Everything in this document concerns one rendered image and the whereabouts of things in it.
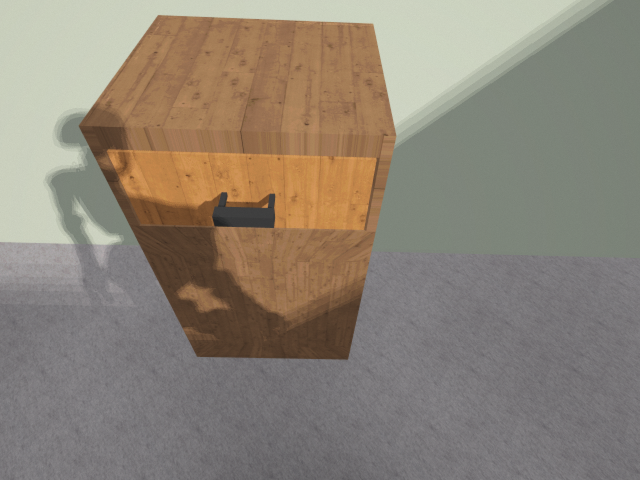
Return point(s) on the handle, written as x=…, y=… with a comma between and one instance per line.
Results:
x=244, y=216

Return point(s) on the drawer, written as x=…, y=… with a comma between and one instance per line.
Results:
x=182, y=188

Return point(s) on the cabinet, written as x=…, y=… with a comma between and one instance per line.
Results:
x=253, y=86

